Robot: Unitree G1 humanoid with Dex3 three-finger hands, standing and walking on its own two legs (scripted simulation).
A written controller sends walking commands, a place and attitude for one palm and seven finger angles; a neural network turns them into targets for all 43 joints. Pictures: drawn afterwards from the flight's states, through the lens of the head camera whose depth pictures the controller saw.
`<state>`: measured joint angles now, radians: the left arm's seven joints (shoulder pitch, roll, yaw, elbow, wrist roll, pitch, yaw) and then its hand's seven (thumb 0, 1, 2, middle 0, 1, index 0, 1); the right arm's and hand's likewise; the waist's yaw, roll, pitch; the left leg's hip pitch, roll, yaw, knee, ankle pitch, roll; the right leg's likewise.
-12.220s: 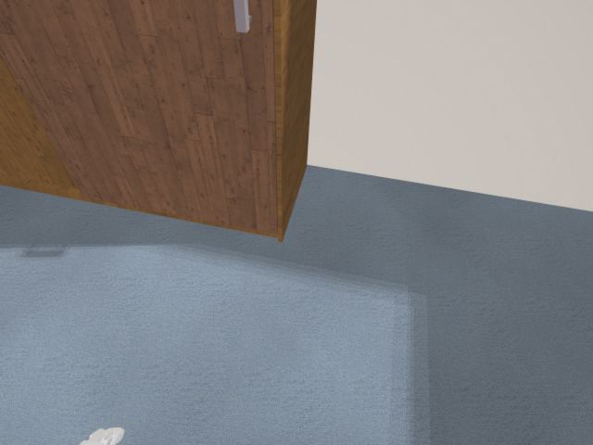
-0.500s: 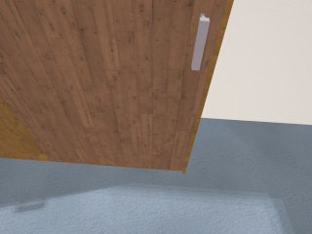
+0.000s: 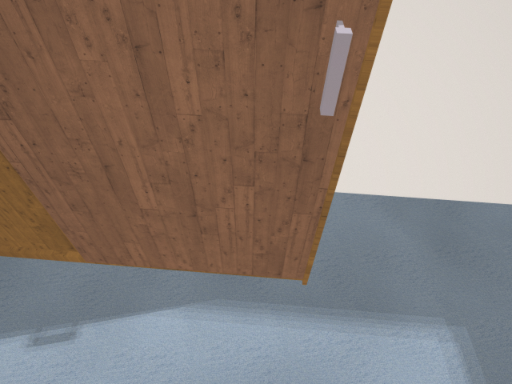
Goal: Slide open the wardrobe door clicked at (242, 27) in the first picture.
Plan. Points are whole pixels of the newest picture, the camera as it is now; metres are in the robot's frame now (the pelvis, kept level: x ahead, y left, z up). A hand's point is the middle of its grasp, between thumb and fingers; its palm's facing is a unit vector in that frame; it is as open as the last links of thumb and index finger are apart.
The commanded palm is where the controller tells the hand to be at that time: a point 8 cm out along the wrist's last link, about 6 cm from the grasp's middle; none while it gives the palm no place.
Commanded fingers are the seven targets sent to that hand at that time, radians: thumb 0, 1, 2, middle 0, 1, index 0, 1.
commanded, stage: look again from close up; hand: right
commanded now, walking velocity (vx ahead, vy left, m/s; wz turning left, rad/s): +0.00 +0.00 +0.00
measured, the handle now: (333, 69) +0.63 -0.10 +0.20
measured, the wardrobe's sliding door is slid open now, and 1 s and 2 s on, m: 0.00 0.00 0.00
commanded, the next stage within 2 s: shuffle to correct the standing spot in 0.98 s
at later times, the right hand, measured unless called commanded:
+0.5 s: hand out of the picture +0.01 -0.18 -0.17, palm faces +0.02 +0.98 -0.22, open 7.3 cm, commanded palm none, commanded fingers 0.00 -0.90 -0.90 0.20 0.30 0.20 0.30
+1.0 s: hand out of the picture +0.05 -0.20 -0.17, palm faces +0.00 +0.97 -0.26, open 7.3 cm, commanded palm none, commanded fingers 0.00 -0.90 -0.90 0.20 0.30 0.20 0.30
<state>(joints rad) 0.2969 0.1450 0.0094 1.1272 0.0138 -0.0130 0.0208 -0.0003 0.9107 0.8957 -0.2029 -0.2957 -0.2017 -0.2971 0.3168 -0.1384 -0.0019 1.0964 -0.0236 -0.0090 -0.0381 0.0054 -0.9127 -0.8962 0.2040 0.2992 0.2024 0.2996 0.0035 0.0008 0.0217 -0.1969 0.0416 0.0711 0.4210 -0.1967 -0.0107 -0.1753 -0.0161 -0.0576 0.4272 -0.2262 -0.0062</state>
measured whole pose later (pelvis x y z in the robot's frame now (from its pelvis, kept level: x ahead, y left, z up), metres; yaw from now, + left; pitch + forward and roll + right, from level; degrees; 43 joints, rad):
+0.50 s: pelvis +0.01 +0.00 +0.00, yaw +0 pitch -1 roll +0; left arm 0.25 0.19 0.01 1.13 0.01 -0.02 0.02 0.00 0.91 0.90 -0.20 -0.30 -0.20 -0.30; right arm 0.28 -0.18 0.00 1.10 -0.02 -0.01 -0.03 0.01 -0.91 -0.90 0.20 0.30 0.20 0.30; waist 0.00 0.00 0.03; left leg -0.17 0.04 0.08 0.40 -0.20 -0.01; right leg -0.15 -0.02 -0.05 0.40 -0.23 0.00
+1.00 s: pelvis +0.02 +0.01 +0.00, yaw +0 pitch -1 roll +0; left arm 0.20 0.24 0.00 1.13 0.02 -0.02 0.01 0.00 0.91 0.90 -0.20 -0.30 -0.20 -0.30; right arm 0.23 -0.23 0.00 1.11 -0.02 -0.01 -0.02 0.01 -0.91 -0.90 0.21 0.30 0.20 0.30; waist 0.00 -0.01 0.03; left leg -0.14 0.03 0.08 0.36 -0.20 0.00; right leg -0.12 -0.02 -0.05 0.36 -0.22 0.00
